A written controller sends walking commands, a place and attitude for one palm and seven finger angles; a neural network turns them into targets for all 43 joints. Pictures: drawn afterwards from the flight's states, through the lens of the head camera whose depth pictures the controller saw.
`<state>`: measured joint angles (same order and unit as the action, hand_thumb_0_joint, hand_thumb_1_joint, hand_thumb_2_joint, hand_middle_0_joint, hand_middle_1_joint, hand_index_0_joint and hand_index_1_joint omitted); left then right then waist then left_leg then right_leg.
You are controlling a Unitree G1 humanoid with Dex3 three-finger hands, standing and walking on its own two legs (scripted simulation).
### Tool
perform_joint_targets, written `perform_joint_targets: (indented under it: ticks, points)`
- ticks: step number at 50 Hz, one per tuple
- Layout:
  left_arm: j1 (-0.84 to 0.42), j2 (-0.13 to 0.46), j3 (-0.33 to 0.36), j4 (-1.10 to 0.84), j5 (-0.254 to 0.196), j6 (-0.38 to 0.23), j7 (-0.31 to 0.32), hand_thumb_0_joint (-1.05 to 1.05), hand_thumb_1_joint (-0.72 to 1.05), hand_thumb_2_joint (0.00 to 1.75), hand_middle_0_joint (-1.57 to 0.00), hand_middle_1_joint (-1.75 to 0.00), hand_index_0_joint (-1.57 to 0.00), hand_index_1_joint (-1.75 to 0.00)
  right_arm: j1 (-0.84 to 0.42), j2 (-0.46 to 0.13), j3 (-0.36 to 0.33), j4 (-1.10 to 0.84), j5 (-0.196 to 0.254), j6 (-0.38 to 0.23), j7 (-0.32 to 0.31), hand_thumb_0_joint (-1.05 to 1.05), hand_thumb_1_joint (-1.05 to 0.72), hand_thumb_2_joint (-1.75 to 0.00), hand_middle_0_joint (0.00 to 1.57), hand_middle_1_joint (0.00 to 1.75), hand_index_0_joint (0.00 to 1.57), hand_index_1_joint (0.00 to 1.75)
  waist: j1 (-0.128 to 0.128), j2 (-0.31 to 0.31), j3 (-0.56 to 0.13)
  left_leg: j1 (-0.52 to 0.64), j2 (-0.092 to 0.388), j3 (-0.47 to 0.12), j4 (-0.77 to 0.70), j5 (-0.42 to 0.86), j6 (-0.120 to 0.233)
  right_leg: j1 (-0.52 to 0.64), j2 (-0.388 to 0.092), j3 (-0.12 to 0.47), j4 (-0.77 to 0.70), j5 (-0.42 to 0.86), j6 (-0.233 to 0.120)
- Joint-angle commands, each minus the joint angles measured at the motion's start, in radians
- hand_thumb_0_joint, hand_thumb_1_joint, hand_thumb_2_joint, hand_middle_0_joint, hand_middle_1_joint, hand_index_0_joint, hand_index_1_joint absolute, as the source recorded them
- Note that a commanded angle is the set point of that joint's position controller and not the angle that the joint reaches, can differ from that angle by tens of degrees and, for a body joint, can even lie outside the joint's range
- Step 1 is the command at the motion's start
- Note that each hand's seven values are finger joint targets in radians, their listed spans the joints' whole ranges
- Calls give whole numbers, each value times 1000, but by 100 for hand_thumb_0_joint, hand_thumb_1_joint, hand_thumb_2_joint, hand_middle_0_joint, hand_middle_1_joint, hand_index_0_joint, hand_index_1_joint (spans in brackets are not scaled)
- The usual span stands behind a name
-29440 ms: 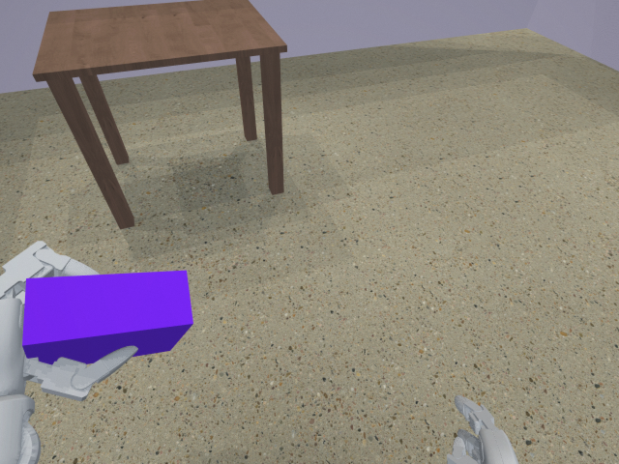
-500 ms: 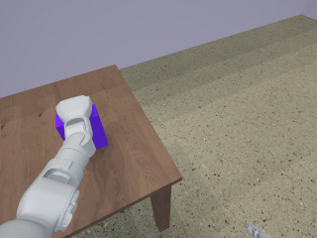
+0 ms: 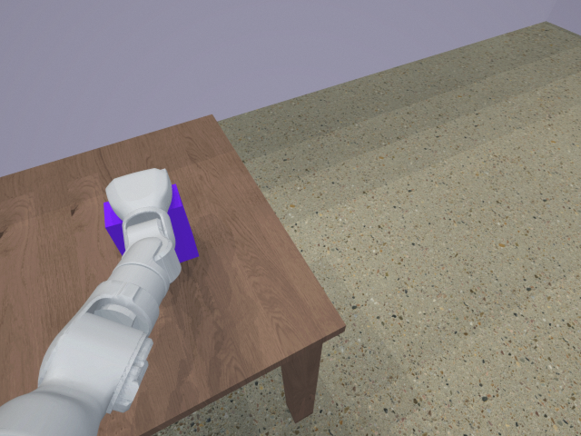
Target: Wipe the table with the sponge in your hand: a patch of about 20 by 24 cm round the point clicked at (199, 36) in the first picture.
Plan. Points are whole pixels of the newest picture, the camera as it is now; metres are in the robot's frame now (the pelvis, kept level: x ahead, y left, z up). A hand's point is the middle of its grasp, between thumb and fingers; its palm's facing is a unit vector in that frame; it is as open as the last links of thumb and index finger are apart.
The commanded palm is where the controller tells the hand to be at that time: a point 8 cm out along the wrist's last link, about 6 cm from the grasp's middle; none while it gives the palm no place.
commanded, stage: wipe back along the third lane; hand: left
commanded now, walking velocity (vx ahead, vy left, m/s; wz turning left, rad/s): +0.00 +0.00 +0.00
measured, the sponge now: (159, 241) +0.42 +0.24 +0.00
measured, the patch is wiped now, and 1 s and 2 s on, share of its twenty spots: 1.00 1.00 1.00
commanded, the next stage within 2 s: none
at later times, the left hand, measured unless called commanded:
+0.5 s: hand (158, 237) +0.38 +0.21 +0.05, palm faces +0.01 -0.04 -1.00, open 9.8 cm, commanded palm +0.33 +0.19 +0.08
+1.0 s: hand (167, 265) +0.34 +0.19 +0.05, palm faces +0.04 -0.06 -1.00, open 9.8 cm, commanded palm +0.29 +0.16 +0.08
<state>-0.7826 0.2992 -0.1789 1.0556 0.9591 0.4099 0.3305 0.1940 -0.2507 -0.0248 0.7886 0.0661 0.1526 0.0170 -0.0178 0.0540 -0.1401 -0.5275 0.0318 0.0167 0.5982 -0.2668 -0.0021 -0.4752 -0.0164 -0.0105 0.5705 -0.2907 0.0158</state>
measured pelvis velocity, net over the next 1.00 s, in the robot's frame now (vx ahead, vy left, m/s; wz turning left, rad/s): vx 0.02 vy -0.01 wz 0.03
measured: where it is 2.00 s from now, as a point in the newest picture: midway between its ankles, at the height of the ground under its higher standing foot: outside the picture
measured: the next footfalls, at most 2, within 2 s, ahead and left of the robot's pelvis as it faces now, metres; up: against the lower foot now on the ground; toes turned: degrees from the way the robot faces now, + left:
none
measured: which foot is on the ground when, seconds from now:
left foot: down 0.00-1.00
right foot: down 0.00-1.00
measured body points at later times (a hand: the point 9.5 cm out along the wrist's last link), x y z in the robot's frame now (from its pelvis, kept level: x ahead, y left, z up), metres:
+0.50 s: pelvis +0.03 +0.00 +0.01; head +0.03 -0.03 +0.46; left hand +0.38 +0.21 +0.11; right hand +0.24 -0.23 -0.10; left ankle +0.01 +0.12 -0.73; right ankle -0.01 -0.13 -0.73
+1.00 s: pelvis +0.02 -0.01 +0.00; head +0.01 -0.04 +0.45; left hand +0.33 +0.19 +0.11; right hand +0.25 -0.22 -0.09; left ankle +0.01 +0.12 -0.73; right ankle -0.01 -0.13 -0.73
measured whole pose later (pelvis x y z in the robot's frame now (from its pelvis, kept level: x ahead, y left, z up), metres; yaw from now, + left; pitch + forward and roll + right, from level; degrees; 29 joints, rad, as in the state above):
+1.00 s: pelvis +0.02 -0.01 +0.00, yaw +2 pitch +3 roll +0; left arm -0.26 0.21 -0.39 0.32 0.98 0.65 0.23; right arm 0.01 -0.26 0.02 0.67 0.10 0.25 0.08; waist 0.07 0.08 -0.11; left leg -0.32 0.02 -0.01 0.56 -0.30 -0.02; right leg -0.27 -0.03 -0.03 0.56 -0.35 0.00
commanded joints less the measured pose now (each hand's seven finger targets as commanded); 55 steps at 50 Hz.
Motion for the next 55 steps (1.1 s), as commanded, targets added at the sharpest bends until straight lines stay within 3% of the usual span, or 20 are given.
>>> perform_joint_targets:
  ticks: [1,4,6,8,10,13,16,18,25,27,29,36,38,40,47,48,49,51,53,55]
  points:
    - [-155,17,-17,-83,-33,20,-18,0,10,130,-120,-160,-120,-160,-108,-134,-41,-121,11,-31,-3,0,-90,-90,20,30,20,30,10,-110,-226,200,-16,2,-73,185,30,113,41,-52,-83,238,-59]
    - [-119,-20,-42,-115,-50,50,-24,0,10,130,-120,-160,-120,-160,-138,-131,-37,-130,14,-26,0,0,-90,-90,20,30,20,30,18,-116,-205,215,-18,-1,-86,193,29,130,41,-57,-91,241,-61]
    - [-92,-4,-34,-139,-54,70,-31,0,10,130,-120,-160,-120,-160,-160,-132,-33,-134,16,-19,-1,0,-90,-90,20,30,20,30,25,-123,-200,220,-22,3,-95,183,30,149,39,-56,-103,237,-60]
    - [-104,-37,-62,-173,-60,83,-47,0,10,130,-120,-160,-120,-160,-183,-127,-29,-145,21,-13,-3,0,-90,-90,20,30,20,30,20,-133,-188,227,-24,0,-105,190,29,157,37,-59,-106,243,-62]
    - [-66,-32,-67,-194,-51,95,-56,0,10,130,-120,-160,-120,-160,-193,-130,-26,-151,20,-6,-4,0,-90,-90,20,30,20,30,28,-127,-179,241,-26,0,-105,192,29,158,37,-58,-108,241,-65]
    - [-55,-82,-108,-263,-48,104,-75,0,10,130,-120,-160,-120,-160,-217,-123,-27,-169,23,2,-2,0,-90,-90,20,30,20,30,26,-126,-193,268,-27,-1,-101,234,29,175,37,-61,-101,287,-70]
    - [62,-69,-94,-323,-43,117,-82,0,10,130,-120,-160,-120,-160,-239,-129,-26,-186,18,14,5,0,-90,-90,20,30,20,30,48,-144,-197,276,-32,6,-88,276,29,214,33,-59,-95,367,-72]
    - [96,-103,-122,-386,-50,131,-92,0,10,130,-120,-160,-120,-160,-265,-126,-26,-207,23,22,11,0,-90,-90,20,30,20,30,48,-151,-204,281,-33,4,-86,307,28,239,31,-62,-86,410,-74]
    - [193,-102,-154,-536,-43,193,-121,0,10,130,-120,-160,-120,-160,-328,-127,-14,-232,27,43,24,0,-90,-90,20,30,20,30,58,-133,-161,300,-43,9,-75,337,29,260,28,-61,-77,468,-78]
    - [213,-88,-154,-564,-39,206,-131,0,10,130,-120,-160,-120,-160,-341,-129,-9,-239,29,47,24,0,-90,-90,20,30,20,30,59,-153,-154,292,-45,7,-76,332,28,267,28,-57,-76,471,-76]
    - [191,-112,-186,-604,-40,210,-142,0,10,130,-120,-160,-120,-160,-351,-126,-9,-248,31,49,25,0,-90,-90,20,30,20,30,53,-140,-153,304,-43,5,-77,324,30,260,29,-58,-76,447,-77]
    - [359,-98,-172,-700,-34,197,-154,0,10,130,-120,-160,-120,-160,-364,-121,-5,-278,28,45,40,0,-90,-90,20,30,20,30,74,-155,-184,303,-50,9,-50,383,30,314,25,-50,-47,561,-78]
    - [374,-114,-188,-736,-39,202,-158,0,10,130,-120,-160,-120,-160,-376,-116,-4,-290,34,48,46,0,-90,-90,20,30,20,30,70,-154,-167,294,-46,6,-58,371,28,313,26,-54,-48,538,-77]
    - [389,-89,-173,-742,-30,213,-151,0,10,130,-120,-160,-120,-160,-379,-121,-1,-282,34,47,46,0,-90,-90,20,30,20,30,75,-145,-134,286,-46,5,-63,342,27,292,31,-50,-51,500,-79]
    - [444,-114,-205,-799,-30,238,-149,0,10,130,-120,-160,-120,-160,-405,-115,0,-288,38,43,56,0,-90,-90,20,30,20,30,82,-137,-115,288,-45,2,-73,295,28,272,35,-53,-56,416,-80]
    - [430,-129,-214,-810,-37,240,-154,0,10,130,-120,-160,-120,-160,-408,-111,-2,-295,39,43,58,0,-90,-90,20,30,20,30,79,-158,-121,284,-42,-2,-78,288,29,278,37,-56,-57,398,-79]
    - [436,-106,-200,-801,-32,241,-149,0,10,130,-120,-160,-120,-160,-408,-117,-3,-286,38,42,56,0,-90,-90,20,30,20,30,82,-155,-103,282,-43,1,-77,263,28,265,38,-49,-61,372,-78]
    - [425,-139,-238,-803,-25,244,-150,0,10,130,-120,-160,-120,-160,-414,-112,-2,-287,40,40,58,0,-90,-90,20,30,20,30,81,-136,-102,286,-44,-2,-83,241,29,247,39,-55,-63,324,-80]
    - [407,-124,-218,-797,-32,246,-152,0,10,130,-120,-160,-120,-160,-415,-114,-3,-287,41,38,59,0,-90,-90,20,30,20,30,81,-155,-103,276,-41,-5,-91,218,29,250,41,-51,-67,294,-81]
    - [418,-148,-248,-788,-22,243,-151,0,10,130,-120,-160,-120,-160,-417,-112,-4,-283,41,37,59,0,-90,-90,20,30,20,30,80,-145,-98,281,-44,-2,-86,206,30,234,41,-53,-64,272,-81]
